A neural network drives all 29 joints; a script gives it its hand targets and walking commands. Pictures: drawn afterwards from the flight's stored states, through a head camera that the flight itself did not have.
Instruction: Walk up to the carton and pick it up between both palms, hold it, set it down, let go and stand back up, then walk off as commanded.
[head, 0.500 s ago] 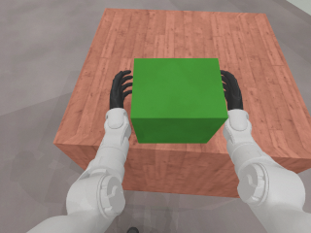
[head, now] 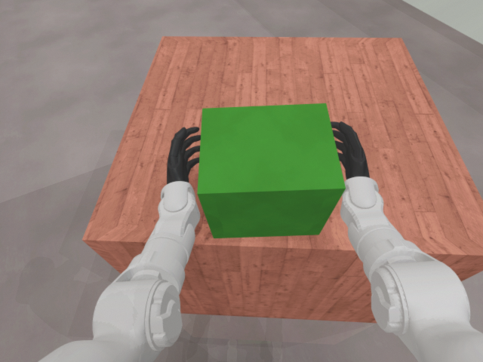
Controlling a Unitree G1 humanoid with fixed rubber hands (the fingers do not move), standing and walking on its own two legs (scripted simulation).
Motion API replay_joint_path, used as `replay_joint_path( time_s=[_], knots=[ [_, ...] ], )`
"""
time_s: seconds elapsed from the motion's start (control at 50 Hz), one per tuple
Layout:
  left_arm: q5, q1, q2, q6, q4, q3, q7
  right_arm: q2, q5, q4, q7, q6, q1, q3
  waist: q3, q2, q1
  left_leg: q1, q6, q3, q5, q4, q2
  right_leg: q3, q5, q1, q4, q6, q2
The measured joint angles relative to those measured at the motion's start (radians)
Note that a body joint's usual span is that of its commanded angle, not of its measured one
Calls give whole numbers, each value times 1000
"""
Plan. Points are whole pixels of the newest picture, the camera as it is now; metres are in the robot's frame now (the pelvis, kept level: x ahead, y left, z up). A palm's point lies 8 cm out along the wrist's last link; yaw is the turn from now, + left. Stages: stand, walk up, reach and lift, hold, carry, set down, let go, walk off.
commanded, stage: reach and lift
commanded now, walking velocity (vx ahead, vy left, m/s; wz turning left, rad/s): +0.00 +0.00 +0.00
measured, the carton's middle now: (265, 176) +0.43 +0.02 +0.03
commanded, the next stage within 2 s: none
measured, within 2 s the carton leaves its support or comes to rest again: neither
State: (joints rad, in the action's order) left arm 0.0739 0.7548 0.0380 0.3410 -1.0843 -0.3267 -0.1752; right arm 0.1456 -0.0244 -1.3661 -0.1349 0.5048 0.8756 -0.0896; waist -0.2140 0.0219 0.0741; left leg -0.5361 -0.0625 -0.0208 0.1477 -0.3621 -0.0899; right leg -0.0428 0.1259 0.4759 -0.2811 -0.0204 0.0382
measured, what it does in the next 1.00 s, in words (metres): stands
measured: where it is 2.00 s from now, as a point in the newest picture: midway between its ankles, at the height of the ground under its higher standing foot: outside the picture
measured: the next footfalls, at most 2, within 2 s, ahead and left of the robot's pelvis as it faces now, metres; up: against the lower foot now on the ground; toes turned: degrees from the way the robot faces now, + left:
none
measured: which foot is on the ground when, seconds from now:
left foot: down 0.00-1.00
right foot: down 0.00-1.00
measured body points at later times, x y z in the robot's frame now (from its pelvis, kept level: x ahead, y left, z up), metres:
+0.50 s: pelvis -0.01 +0.00 +0.00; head -0.02 +0.01 +0.45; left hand +0.39 +0.18 +0.13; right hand +0.42 -0.13 +0.14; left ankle -0.01 +0.16 -0.74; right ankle -0.02 -0.11 -0.74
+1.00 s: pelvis -0.04 +0.02 +0.00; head -0.07 +0.06 +0.45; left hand +0.36 +0.18 +0.16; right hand +0.36 -0.12 +0.16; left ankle -0.01 +0.16 -0.74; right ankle -0.02 -0.11 -0.74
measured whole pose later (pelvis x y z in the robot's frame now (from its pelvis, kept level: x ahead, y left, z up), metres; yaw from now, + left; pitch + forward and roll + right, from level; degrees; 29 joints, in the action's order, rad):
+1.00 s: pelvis -0.04 +0.02 +0.00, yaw +1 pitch -2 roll -1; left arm 0.23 0.69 0.01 -0.50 -0.47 -0.27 -0.10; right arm 0.06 0.15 -0.85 -0.15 -0.16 0.76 -0.11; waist -0.06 -0.07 -0.05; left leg -0.20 -0.03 -0.02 0.15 -0.37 -0.05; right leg -0.04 0.14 0.14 -0.30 0.01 0.00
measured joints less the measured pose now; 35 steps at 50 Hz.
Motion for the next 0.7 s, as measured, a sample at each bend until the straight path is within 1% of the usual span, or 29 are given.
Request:
replay_joint_path(
  time_s=[0.12, 0.22, 0.3, 0.36, 0.44, 0.52, 0.6, 0.7],
  knots=[
    [-49, -54, -16, -51, 49, 60, -14, -9, 63, 73, -4, -82, -37, 78, -5, 8, -14, 19, -2, -11, 14, -14, 2, -11, 18, -24, -14, 0, -2],
    [-98, -115, -30, -119, 131, 120, -27, -14, 115, 183, -12, -180, -88, 140, -16, 13, -32, 31, -4, -26, 23, -29, 5, -25, 32, -42, -27, 0, -4],
    [-119, -153, -43, -200, 220, 151, -32, -15, 158, 294, -23, -276, -128, 173, -16, 12, -52, 55, -4, -37, 25, -32, 11, -36, 41, -69, -35, 0, -9],
    [-119, -163, -53, -291, 300, 166, -32, -13, 190, 372, -34, -352, -146, 182, -8, 8, -67, 86, -3, -44, 22, -27, 15, -43, 42, -102, -32, 1, -12],
    [-83, -137, -59, -426, 382, 157, -23, -11, 215, 451, -44, -457, -146, 163, 19, -3, -82, 150, 0, -46, 16, -12, 21, -45, 38, -167, -20, 4, -17],
    [-2, -82, -49, -546, 418, 98, 14, -22, 213, 462, -48, -536, -113, 119, 56, -23, -91, 235, 5, -32, 7, 12, 24, -33, 31, -242, -6, 9, -22],
    [78, -37, -37, -626, 438, 37, 53, -42, 189, 440, -44, -576, -78, 68, 87, -44, -95, 311, 11, -12, -1, 34, 26, -14, 21, -307, 8, 13, -25],
    [160, -10, -19, -690, 465, -14, 85, -70, 148, 411, -25, -593, -52, -7, 126, -71, -100, 372, 18, 5, -9, 46, 30, 2, 14, -357, 8, 18, -30]
  ],
)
